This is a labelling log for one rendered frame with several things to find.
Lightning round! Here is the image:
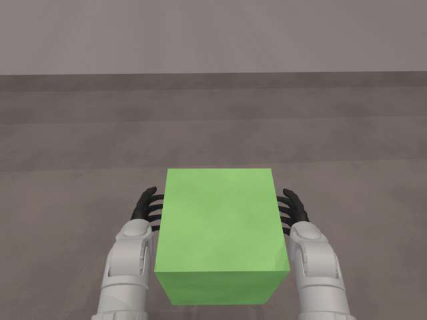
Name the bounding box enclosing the robot right forearm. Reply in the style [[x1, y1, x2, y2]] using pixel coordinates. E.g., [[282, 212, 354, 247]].
[[290, 221, 356, 320]]

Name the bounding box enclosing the right robot hand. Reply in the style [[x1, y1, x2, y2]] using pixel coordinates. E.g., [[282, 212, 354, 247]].
[[276, 189, 310, 236]]

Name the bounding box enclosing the robot left forearm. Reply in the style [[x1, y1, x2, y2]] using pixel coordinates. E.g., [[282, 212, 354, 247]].
[[91, 219, 153, 320]]

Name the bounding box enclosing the carton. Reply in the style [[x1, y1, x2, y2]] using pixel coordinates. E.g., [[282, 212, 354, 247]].
[[154, 169, 290, 305]]

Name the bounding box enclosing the left robot hand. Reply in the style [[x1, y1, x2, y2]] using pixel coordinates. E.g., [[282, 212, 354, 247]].
[[131, 187, 164, 232]]

